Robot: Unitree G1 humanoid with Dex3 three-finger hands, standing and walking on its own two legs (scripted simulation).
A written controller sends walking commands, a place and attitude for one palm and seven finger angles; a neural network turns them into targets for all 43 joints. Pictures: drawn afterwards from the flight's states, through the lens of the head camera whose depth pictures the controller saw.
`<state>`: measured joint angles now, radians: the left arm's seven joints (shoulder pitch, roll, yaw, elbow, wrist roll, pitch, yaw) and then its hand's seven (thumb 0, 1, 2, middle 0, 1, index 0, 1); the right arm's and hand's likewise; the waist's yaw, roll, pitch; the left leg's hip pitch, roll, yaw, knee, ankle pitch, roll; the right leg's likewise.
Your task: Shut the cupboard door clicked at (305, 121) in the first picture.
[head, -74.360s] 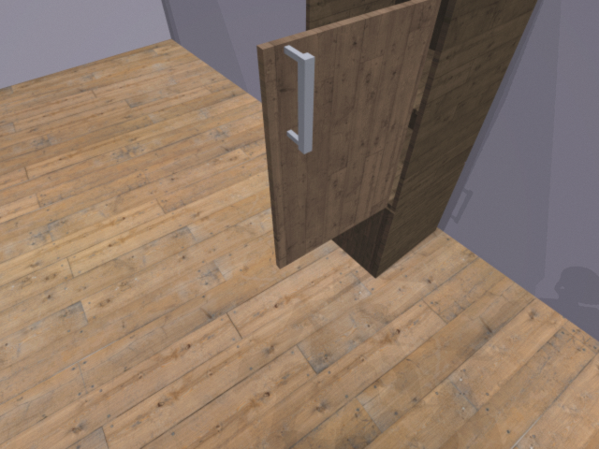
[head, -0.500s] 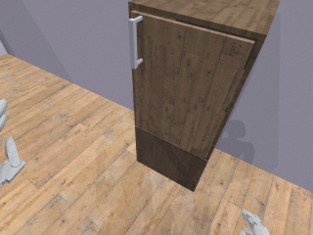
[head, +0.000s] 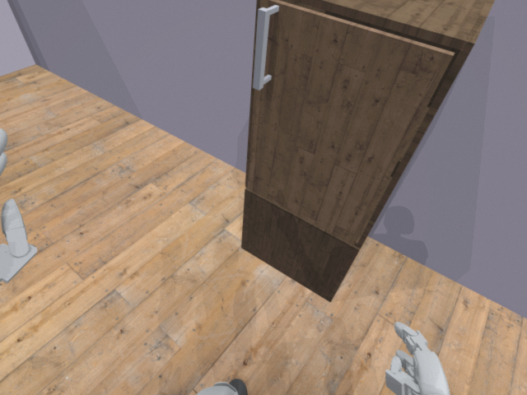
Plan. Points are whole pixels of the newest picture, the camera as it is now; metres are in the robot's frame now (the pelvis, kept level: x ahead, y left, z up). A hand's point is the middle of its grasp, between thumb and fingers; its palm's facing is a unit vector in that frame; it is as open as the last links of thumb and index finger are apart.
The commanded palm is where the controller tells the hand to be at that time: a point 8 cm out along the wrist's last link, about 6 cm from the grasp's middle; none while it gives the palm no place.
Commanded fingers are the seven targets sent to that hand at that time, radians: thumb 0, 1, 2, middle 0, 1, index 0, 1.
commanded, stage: stop stepping back and stand still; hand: left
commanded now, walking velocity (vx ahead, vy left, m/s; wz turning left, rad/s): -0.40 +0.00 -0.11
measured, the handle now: (265, 49) +0.78 +0.04 +0.17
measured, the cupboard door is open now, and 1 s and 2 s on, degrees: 0 0 0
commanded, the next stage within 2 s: none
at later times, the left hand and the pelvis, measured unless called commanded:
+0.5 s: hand out of the picture +0.16 +0.29 +0.20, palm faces +0.25 -0.88 -0.40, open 7.4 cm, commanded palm +0.08 +0.35 +0.19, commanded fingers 0.00 0.90 0.90 -0.20 -0.30 -0.20 -0.30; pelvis -0.09 +0.07 +0.02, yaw -6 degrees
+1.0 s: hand out of the picture +0.14 +0.27 +0.19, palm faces +0.34 -0.84 -0.42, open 7.4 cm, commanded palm +0.10 +0.31 +0.19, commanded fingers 0.00 0.90 0.90 -0.20 -0.30 -0.20 -0.30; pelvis -0.09 +0.04 +0.01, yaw -9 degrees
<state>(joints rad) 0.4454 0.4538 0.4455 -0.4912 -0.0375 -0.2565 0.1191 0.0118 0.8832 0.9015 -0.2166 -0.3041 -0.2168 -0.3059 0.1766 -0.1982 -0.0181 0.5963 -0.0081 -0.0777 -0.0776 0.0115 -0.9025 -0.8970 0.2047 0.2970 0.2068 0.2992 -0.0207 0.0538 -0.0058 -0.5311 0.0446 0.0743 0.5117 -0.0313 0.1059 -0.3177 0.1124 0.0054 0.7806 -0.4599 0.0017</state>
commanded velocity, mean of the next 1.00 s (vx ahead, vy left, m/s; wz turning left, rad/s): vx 0.10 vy -0.07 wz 0.00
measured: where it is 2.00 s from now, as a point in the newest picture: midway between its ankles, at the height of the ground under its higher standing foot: outside the picture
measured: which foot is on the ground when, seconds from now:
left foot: down 0.00-0.14, up 0.16-0.28, down 0.30-1.00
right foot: up 0.00-0.12, down 0.14-0.32, up 0.34-0.76, down 0.78-1.00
